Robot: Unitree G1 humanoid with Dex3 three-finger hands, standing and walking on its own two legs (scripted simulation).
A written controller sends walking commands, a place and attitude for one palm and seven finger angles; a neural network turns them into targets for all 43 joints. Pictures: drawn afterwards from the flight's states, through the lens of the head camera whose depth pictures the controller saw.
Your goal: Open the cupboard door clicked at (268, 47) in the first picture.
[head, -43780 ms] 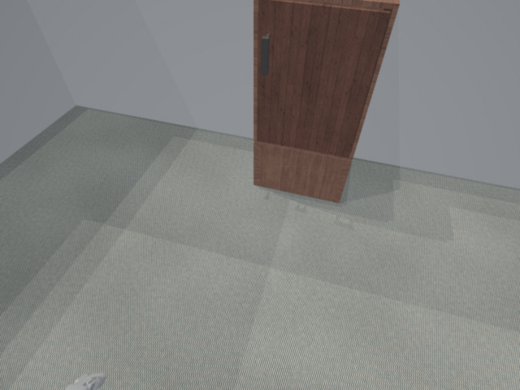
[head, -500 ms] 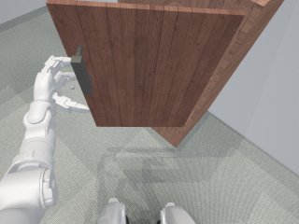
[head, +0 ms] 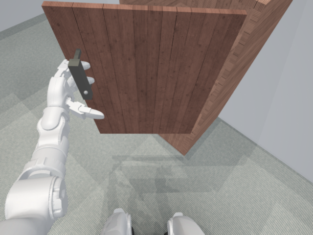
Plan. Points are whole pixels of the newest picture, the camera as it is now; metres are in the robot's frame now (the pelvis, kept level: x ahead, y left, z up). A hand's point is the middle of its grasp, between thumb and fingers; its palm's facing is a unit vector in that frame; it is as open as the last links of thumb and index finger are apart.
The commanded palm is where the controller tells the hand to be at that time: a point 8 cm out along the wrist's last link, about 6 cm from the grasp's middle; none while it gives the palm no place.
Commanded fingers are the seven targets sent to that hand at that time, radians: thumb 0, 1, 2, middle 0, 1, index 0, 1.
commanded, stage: slide the fingers in behind the handle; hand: left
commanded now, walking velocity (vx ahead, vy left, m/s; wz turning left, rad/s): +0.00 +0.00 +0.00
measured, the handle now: (83, 75) +0.52 +0.18 +0.06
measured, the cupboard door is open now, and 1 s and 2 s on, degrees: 43 43 71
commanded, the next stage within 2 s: close the thumb around the handle in 0.46 s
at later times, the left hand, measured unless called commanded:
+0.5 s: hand (88, 91) +0.47 +0.16 +0.06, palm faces -0.01 -1.00 -0.03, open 14.0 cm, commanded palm +0.44 +0.21 +0.06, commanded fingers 0.00 -0.50 0.30 -0.30 -1.20 -0.30 -1.20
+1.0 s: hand (87, 92) +0.46 +0.16 +0.06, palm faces -0.01 -1.00 -0.02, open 8.7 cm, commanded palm +0.44 +0.21 +0.06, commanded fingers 0.00 0.79 0.85 -0.39 -1.34 -0.39 -1.34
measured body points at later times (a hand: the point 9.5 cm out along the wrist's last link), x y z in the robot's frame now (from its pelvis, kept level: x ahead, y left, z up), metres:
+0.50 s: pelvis +0.00 +0.00 +0.00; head +0.10 +0.01 +0.44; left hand +0.46 +0.22 +0.07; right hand +0.04 -0.26 -0.12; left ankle +0.04 +0.11 -0.66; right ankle +0.00 -0.10 -0.66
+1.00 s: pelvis +0.01 +0.01 +0.00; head +0.10 +0.02 +0.44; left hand +0.46 +0.22 +0.06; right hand +0.05 -0.25 -0.12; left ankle +0.04 +0.11 -0.66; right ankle +0.00 -0.10 -0.66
